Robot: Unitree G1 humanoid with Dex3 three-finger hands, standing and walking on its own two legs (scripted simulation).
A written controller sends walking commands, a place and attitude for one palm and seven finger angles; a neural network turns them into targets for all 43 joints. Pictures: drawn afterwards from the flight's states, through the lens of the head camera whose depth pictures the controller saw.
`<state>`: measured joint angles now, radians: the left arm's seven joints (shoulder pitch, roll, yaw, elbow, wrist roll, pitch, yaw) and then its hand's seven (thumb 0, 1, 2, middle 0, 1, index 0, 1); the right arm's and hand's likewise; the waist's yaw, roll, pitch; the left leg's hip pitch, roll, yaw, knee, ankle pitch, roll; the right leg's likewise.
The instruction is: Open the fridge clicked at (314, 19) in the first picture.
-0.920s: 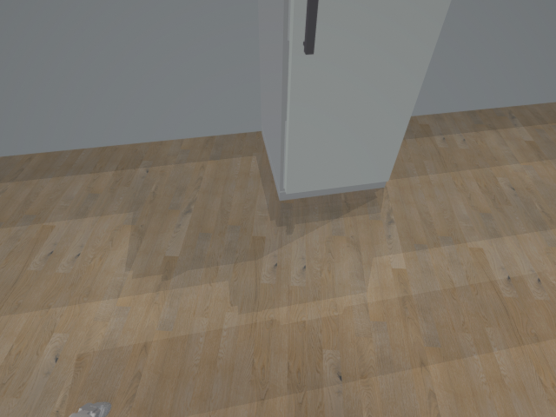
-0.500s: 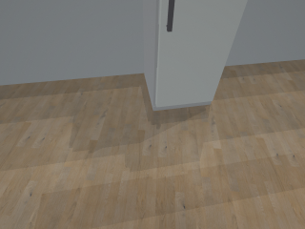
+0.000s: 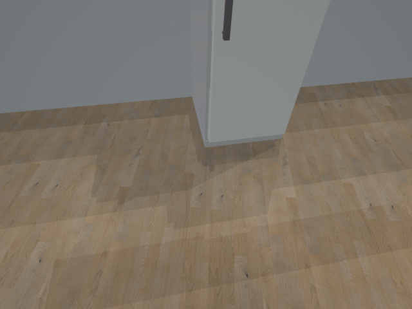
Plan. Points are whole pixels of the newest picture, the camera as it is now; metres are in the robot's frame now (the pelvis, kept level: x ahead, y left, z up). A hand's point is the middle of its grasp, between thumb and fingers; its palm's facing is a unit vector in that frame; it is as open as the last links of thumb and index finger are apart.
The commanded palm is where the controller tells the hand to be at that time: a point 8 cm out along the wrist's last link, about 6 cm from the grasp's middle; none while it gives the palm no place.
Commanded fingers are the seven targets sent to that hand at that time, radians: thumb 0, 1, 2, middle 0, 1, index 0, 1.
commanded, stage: look at it before walking up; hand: left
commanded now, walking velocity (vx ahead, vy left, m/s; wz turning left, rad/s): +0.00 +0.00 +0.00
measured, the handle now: out of the picture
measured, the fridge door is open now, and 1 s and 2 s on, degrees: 0 0 0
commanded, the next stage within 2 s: walk to a spot facing it in 0.62 s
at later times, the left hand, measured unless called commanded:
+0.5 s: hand out of the picture +0.08 +0.25 -0.16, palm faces -0.03 -0.94 -0.33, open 7.4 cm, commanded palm none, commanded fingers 0.00 0.90 0.90 -0.20 -0.30 -0.20 -0.30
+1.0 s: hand out of the picture +0.07 +0.22 -0.17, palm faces -0.11 -0.95 -0.29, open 7.4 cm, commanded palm none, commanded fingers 0.00 0.90 0.90 -0.20 -0.30 -0.20 -0.30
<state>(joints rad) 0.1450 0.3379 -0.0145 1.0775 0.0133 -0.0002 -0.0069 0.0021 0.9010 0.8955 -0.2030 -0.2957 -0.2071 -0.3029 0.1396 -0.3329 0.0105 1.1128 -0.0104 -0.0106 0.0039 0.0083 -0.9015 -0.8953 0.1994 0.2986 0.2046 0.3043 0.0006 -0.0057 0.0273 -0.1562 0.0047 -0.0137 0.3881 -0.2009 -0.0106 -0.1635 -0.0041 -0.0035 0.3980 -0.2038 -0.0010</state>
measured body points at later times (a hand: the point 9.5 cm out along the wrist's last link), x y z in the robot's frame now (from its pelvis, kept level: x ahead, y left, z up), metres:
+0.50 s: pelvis +0.01 +0.00 +0.00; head +0.01 +0.00 +0.45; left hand +0.08 +0.30 -0.13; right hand +0.09 -0.29 -0.13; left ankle +0.01 +0.13 -0.74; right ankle +0.01 -0.12 -0.74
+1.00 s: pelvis +0.00 -0.01 -0.01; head +0.02 -0.01 +0.44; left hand +0.08 +0.27 -0.15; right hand +0.06 -0.28 -0.15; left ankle +0.01 +0.13 -0.74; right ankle +0.01 -0.12 -0.74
